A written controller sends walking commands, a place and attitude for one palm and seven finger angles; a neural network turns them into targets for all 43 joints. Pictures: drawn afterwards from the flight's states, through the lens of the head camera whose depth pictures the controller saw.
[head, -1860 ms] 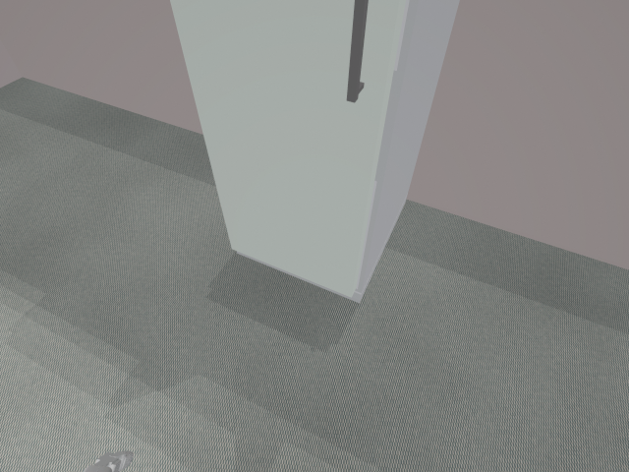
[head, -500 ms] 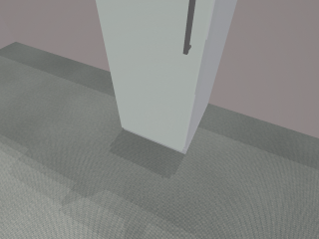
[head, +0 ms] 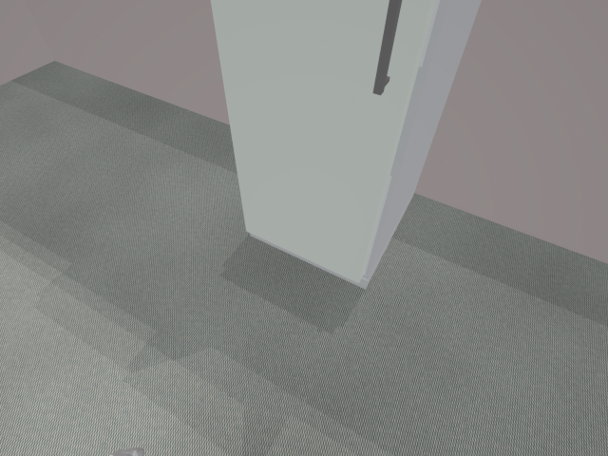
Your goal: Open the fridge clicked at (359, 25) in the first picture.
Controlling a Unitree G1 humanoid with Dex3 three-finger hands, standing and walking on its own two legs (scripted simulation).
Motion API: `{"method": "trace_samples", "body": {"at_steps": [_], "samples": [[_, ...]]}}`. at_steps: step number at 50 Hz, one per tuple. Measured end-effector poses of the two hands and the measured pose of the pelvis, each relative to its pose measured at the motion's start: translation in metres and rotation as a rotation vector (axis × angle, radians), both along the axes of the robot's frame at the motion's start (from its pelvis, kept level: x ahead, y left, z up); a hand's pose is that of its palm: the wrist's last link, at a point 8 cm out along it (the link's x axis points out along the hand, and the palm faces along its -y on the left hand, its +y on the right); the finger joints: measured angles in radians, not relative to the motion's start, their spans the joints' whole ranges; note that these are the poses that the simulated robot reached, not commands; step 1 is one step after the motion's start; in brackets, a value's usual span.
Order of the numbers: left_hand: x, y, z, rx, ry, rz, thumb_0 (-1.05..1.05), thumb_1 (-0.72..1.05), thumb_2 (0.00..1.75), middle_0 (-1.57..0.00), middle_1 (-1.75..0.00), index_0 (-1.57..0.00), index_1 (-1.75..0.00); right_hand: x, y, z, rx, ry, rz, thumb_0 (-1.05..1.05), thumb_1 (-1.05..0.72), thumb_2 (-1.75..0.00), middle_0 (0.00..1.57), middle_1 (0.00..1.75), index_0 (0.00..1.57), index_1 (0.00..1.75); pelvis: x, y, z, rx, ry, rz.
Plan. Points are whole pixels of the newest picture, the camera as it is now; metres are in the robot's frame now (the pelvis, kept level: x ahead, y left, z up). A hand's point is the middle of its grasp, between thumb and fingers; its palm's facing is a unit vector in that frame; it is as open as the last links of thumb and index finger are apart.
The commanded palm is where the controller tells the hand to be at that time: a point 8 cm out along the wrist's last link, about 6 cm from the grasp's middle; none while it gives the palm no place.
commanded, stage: walk to a spot facing it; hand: right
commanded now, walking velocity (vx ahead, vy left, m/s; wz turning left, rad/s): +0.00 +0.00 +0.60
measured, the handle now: out of the picture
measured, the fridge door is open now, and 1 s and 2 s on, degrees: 0 0 0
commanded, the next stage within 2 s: none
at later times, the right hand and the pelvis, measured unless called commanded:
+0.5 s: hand out of the picture +0.06 -0.17 -0.16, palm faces -0.18 +0.95 -0.25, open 7.4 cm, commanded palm none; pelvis -0.02 +0.02 +0.00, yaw +15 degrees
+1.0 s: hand out of the picture +0.15 -0.17 -0.17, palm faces -0.53 +0.82 -0.21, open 7.4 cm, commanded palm none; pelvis -0.04 -0.04 +0.00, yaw +34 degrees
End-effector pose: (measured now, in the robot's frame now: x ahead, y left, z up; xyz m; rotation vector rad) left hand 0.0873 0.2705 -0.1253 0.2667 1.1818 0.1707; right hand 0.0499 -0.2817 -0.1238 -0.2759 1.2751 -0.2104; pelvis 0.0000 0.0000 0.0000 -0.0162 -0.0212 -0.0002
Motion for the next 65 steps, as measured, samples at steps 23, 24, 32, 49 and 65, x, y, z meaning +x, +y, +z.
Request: {"method": "trace_samples", "body": {"at_steps": [23, 24, 32, 49, 65], "samples": [[-0.074, 0.021, -0.008, -0.058, 0.003, 0.263, 0.01, 0.91, 0.9, -0.2, -0.3, -0.2, -0.3, 0.009, 0.071, -0.001, 0.07, 0.034, 0.163, 0.01, -0.9, -0.9, 0.21, 0.3, 0.21, 0.3, -0.021, 0.023, 0.002, -0.02, 0.041, 0.242], [-0.075, 0.021, -0.006, -0.051, -0.007, 0.272, 0.01, 0.91, 0.9, -0.2, -0.3, -0.2, -0.3, 0.012, 0.068, -0.001, 0.069, 0.029, 0.174, 0.0, -0.9, -0.9, 0.21, 0.3, 0.21, 0.3, -0.022, 0.021, 0.002, -0.017, 0.042, 0.253], [-0.087, 0.0, 0.012, 0.014, -0.101, 0.342, 0.01, 0.91, 0.9, -0.2, -0.3, -0.2, -0.3, 0.05, 0.034, -0.011, 0.071, -0.015, 0.275, 0.0, -0.9, -0.9, 0.2, 0.29, 0.21, 0.3, -0.029, -0.012, -0.002, 0.006, 0.052, 0.347], [-0.224, -0.08, 0.01, -0.018, 0.037, 0.641, 0.01, 0.91, 0.9, -0.2, -0.3, -0.21, -0.3, 0.121, 0.057, -0.01, 0.114, 0.001, 0.563, 0.01, -0.91, -0.9, 0.2, 0.29, 0.2, 0.3, -0.034, -0.041, 0.004, 0.041, 0.026, 0.585], [-0.302, -0.064, -0.011, -0.097, 0.116, 0.887, 0.01, 0.91, 0.9, -0.2, -0.3, -0.2, -0.3, 0.146, 0.176, 0.0, 0.135, -0.082, 0.818, 0.0, -0.9, -0.9, 0.2, 0.29, 0.21, 0.3, -0.033, 0.009, -0.002, 0.015, 0.029, 0.781]]}}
